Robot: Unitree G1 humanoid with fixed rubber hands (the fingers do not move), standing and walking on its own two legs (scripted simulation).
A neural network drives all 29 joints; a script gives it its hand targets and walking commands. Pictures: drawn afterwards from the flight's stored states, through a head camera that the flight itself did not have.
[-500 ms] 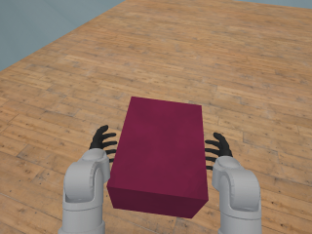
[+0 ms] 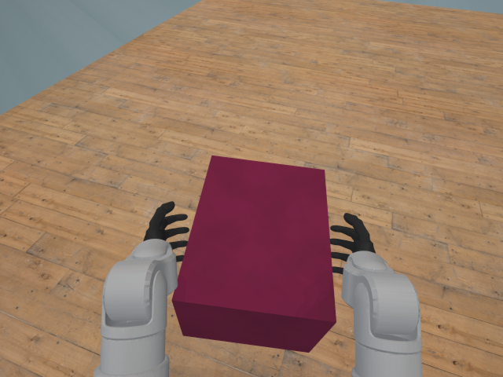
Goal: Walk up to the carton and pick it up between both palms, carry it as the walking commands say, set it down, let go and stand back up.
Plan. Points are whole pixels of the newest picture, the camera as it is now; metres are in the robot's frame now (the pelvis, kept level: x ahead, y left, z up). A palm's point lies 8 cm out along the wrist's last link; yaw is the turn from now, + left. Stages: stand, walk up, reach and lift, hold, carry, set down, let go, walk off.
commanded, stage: carry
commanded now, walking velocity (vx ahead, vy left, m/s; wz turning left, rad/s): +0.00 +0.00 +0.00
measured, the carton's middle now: (257, 248) +0.33 -0.01 +0.03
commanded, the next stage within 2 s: none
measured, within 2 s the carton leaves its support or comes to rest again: neither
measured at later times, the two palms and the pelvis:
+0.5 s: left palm (160, 245) +0.28 +0.14 +0.11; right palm (360, 256) +0.27 -0.15 +0.11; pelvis +0.01 +0.00 +0.00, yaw +0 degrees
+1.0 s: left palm (218, 171) +0.44 +0.07 +0.11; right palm (377, 178) +0.43 -0.22 +0.11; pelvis +0.16 -0.07 +0.01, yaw +1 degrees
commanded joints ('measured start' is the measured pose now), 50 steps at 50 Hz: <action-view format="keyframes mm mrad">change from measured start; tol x16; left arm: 1 -435 -1016 -595 -142 -393 -48 -264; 50 -364 -1008 -627 -287 -381 -74 -232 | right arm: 1 -495 1033 555 -145 436 -74 273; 50 -410 1041 589 -222 460 -82 267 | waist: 1 29 6 -288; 25 7 -54 -255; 31 -15 203 -245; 40 -11 85 -357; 44 51 -281 -346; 50 47 -127 -243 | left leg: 1 106 143 -154 -114 -29 4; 15 108 142 -153 -112 -29 7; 20 43 136 -140 -139 -484 -28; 26 164 99 -74 -23 -230 -36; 32 420 414 -521 -379 -523 118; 36 485 388 -401 -306 -214 110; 41 293 251 -150 -110 -159 35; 45 -433 85 79 353 -494 -93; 50 -227 62 147 145 -287 -98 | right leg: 1 48 -82 118 -164 -61 -45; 15 48 -76 117 -160 -64 -49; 21 -7 -89 148 -246 -439 -53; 34 -315 11 65 94 -169 2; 41 177 56 -30 -305 -12 -9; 44 669 -278 354 -342 159 -163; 50 551 -176 107 -220 578 -181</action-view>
